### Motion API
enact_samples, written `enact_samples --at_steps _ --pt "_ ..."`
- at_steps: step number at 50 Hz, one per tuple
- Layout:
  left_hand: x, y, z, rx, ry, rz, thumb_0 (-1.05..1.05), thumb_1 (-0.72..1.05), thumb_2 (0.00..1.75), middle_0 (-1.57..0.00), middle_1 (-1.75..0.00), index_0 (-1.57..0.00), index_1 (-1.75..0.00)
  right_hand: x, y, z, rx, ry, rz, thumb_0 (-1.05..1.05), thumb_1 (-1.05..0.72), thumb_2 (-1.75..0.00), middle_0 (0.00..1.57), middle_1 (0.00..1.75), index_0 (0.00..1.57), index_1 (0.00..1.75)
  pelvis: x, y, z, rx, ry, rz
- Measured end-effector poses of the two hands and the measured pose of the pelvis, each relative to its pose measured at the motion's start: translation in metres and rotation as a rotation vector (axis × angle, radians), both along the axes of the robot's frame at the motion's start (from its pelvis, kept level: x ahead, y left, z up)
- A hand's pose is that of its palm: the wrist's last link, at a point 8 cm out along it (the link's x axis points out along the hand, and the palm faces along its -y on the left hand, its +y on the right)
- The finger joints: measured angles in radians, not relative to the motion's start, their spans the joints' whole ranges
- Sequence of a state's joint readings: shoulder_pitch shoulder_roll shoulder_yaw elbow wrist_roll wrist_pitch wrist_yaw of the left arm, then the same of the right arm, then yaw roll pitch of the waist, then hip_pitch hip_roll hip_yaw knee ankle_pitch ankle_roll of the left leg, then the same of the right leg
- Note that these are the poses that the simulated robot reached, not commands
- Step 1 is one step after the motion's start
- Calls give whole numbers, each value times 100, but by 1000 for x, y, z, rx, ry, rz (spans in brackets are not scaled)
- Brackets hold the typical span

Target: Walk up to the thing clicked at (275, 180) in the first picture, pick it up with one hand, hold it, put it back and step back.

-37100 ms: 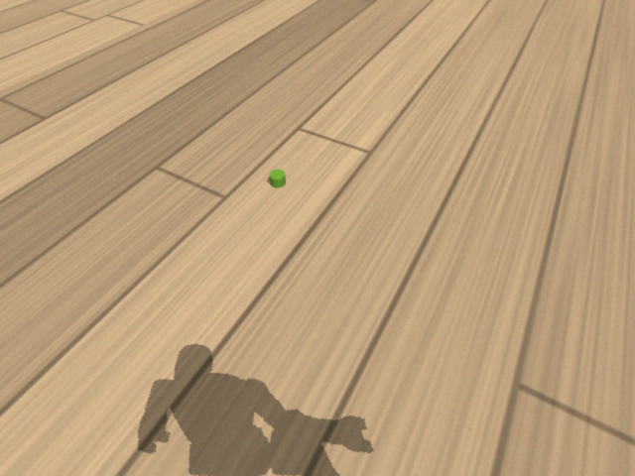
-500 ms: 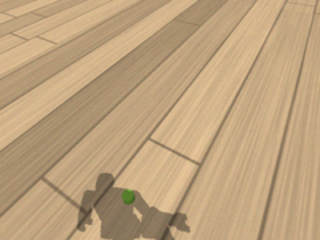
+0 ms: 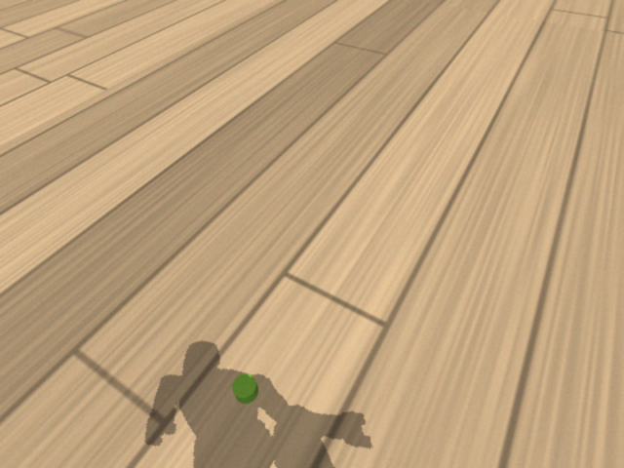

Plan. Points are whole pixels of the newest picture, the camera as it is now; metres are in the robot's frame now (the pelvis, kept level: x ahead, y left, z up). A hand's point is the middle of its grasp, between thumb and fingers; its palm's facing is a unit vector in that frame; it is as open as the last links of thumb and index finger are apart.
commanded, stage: stand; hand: left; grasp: from above
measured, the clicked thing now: (245, 388) +0.47 +0.25 -0.76
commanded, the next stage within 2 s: step back in 0.40 s
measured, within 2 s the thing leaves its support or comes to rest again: neither
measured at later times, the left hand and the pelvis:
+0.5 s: hand out of the picture +0.07 +0.26 -0.16, palm faces +0.01 -0.93 -0.36, open 7.4 cm; pelvis -0.02 +0.00 -0.01, yaw +0 degrees
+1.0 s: hand out of the picture +0.03 +0.31 -0.18, palm faces -0.10 -0.92 -0.37, open 7.4 cm; pelvis -0.10 +0.06 -0.02, yaw -3 degrees
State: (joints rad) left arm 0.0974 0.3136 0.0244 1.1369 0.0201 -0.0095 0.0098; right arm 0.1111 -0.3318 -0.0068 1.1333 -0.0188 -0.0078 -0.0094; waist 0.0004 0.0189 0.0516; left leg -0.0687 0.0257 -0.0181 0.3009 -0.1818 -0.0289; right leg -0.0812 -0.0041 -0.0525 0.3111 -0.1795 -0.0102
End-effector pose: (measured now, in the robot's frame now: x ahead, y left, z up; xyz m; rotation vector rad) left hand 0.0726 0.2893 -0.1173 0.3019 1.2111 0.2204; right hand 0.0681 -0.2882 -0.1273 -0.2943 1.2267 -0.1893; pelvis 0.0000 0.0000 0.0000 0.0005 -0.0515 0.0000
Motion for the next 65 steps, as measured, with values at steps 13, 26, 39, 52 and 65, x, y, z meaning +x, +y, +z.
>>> enact_samples --at_steps 13,26,39,52,65 --pt "-6 1 0 1 15 -8 1 90 90 -20 -30 -20 -30 -10 -1 -1 5 21 -2 1 -90 -90 20 30 20 30 -2 -1 0 1 4 -4" --pt "-6 15 -2 23 3 1 1 90 90 -20 -30 -21 -30 -13 -10 -4 -13 13 -19 1 -90 -90 20 30 20 30 -20 3 -7 -7 15 -5" --pt "15 67 -22 30 -105 -68 1 90 90 -20 -30 -20 -30 -78 16 6 -121 73 -12 1 -90 -90 20 30 20 30 -66 50 -23 -8 21 8" --pt "-56 66 -22 38 -6 -123 1 91 90 -20 -30 -20 -30 -114 36 -2 -78 -35 -36 1 -90 -90 21 30 21 30 -115 55 -23 -7 22 -70" --pt "-138 53 6 72 -52 -90 1 90 90 -20 -30 -21 -30 -167 16 -10 -50 -40 -23 1 -90 -90 20 30 20 30 -176 44 -18 24 20 -55"
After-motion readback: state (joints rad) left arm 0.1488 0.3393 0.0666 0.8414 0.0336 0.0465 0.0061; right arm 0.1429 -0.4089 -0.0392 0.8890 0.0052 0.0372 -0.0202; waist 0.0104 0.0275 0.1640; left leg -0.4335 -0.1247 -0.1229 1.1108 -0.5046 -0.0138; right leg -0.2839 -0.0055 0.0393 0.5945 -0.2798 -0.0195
